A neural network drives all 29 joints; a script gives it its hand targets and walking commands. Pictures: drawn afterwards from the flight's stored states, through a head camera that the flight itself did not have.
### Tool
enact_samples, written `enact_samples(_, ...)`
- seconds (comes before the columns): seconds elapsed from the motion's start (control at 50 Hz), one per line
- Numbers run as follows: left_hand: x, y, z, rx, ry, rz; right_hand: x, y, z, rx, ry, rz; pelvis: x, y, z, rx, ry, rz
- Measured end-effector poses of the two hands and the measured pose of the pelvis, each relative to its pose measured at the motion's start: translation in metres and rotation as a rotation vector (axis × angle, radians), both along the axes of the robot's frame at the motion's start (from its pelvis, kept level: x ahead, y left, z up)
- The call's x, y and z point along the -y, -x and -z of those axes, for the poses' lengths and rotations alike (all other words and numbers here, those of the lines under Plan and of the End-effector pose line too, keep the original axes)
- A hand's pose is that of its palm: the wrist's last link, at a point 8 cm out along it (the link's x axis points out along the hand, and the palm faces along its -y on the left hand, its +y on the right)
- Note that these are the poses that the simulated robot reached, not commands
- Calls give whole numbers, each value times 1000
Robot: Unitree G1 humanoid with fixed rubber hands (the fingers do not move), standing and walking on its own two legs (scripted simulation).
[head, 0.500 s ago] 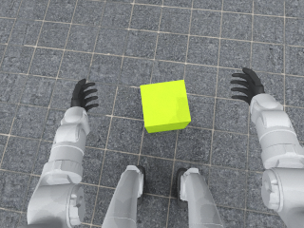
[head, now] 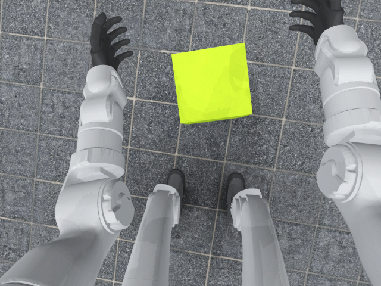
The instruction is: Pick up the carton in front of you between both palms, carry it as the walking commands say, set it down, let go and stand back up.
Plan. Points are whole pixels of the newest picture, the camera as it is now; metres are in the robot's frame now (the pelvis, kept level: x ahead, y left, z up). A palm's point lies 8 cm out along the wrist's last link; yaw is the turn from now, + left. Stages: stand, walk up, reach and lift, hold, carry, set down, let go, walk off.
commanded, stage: reach and lift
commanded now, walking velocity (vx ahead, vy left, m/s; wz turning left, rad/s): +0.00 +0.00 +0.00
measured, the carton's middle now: (211, 90) +0.51 +0.00 -0.52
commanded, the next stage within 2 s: none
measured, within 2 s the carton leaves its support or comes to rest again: leaves its support in 1.56 s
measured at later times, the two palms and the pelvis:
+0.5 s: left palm (143, 91) +0.48 +0.19 -0.36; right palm (280, 75) +0.53 -0.18 -0.36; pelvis -0.05 +0.01 -0.21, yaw +1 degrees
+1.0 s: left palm (153, 92) +0.49 +0.18 -0.44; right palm (265, 76) +0.54 -0.16 -0.44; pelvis -0.05 +0.01 -0.27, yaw +2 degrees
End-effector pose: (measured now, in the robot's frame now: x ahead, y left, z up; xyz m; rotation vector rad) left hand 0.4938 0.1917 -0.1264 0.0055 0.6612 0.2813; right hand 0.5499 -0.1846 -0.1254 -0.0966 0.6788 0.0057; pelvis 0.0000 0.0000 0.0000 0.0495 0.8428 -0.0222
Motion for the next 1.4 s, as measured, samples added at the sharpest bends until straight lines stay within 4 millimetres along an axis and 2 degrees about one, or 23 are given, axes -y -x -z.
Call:
enact_samples(0.12, -1, 7, 57, -29, 6, 3, -4, 13, 59, -30, 2, 26, -4, -5, 38, -84, -4, -4)
enact_samples(0.32, -2, 11, 171, -31, 4, 22, 6, 27, 177, -12, 28, 57, -14, 22, 139, -62, -6, -8)
enact_samples(0.46, -2, 13, 224, -33, 10, 21, 2, 24, 228, 0, 22, 49, -15, 46, 201, 50, -10, -9)
enact_samples(0.58, 2, 13, 262, -65, 21, 26, -6, 23, 264, -36, 16, 39, -13, 58, 233, 127, -13, -13)
enact_samples(0.76, 5, 12, 318, -97, 25, 33, -9, 24, 323, -58, 18, 36, -10, 58, 262, 199, -14, -20)
enact_samples(0.84, 4, 10, 326, -90, 23, 25, -13, 20, 331, -46, 19, 18, -8, 53, 268, 226, -16, -18)
enact_samples(0.96, 5, 4, 316, -62, 22, 23, -22, 10, 321, -16, 10, -5, -8, 47, 272, 219, -22, -21)
enact_samples(1.14, 15, 12, 313, -80, 35, 42, -24, 21, 317, -44, 6, -6, -9, 50, 267, 195, -20, -19)
enact_samples(1.26, 35, 6, 312, -70, 59, 81, -40, 20, 318, -38, -4, -29, -9, 55, 265, 213, -19, -18)
enact_samples(1.4, 34, 1, 311, -92, 61, 57, -40, 15, 315, -66, 20, -46, -7, 54, 270, 230, -22, -17)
